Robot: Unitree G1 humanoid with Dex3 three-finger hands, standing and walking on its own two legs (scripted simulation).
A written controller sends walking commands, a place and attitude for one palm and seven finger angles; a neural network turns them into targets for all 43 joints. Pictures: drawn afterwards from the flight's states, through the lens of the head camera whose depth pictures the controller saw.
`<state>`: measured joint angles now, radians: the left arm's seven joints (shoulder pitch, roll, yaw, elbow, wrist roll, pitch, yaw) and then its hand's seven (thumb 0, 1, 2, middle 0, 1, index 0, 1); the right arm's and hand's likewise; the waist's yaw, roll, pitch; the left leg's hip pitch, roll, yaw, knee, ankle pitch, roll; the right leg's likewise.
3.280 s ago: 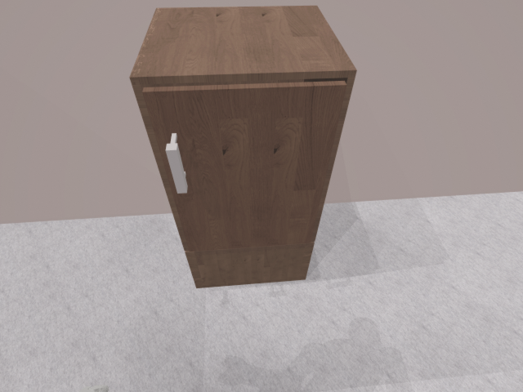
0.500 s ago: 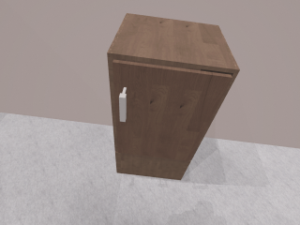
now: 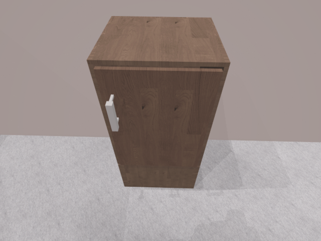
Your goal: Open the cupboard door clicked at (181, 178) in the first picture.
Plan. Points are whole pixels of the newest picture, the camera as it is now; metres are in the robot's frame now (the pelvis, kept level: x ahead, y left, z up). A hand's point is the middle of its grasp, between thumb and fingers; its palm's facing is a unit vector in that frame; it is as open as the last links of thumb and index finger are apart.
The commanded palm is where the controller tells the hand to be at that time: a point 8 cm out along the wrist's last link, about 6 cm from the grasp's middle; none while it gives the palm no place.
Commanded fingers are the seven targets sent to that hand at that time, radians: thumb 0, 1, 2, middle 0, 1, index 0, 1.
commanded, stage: come to a stop and stand still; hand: left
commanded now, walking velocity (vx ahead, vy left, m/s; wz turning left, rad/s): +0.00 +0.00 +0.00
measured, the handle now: (113, 113) +0.55 +0.20 -0.03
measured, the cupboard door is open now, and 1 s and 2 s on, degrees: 0 0 0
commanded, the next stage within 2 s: look again from close up in 0.24 s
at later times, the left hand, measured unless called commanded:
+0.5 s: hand out of the picture -0.03 +0.18 -0.18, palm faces +0.04 -0.98 -0.17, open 7.4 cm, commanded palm none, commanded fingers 0.00 0.90 0.90 -0.20 -0.30 -0.20 -0.30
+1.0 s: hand out of the picture +0.04 +0.22 -0.17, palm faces +0.08 -0.97 -0.22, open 7.3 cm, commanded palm +0.11 +0.27 -0.07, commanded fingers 0.00 0.83 0.87 -0.20 -0.34 -0.20 -0.34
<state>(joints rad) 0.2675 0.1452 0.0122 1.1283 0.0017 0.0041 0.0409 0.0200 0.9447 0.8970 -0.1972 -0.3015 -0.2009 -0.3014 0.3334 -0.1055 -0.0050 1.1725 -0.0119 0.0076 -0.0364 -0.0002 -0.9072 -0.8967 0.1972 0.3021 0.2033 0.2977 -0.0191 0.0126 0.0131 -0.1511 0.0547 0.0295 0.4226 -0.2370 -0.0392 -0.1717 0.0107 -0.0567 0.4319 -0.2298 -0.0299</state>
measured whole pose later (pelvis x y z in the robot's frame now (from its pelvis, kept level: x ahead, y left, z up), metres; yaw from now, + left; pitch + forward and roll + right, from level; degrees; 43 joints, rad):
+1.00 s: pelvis +0.01 +0.04 +0.00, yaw -1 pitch +0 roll +0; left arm 0.31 0.15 0.03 0.94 -0.03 0.05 0.05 0.01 0.91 0.90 -0.20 -0.30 -0.20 -0.30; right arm 0.32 -0.16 0.02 1.05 0.00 -0.03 -0.02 0.00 -0.91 -0.90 0.20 0.30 0.21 0.30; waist 0.00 0.02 0.03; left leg -0.18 -0.01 0.05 0.48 -0.30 0.03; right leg -0.22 -0.05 -0.02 0.50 -0.28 0.03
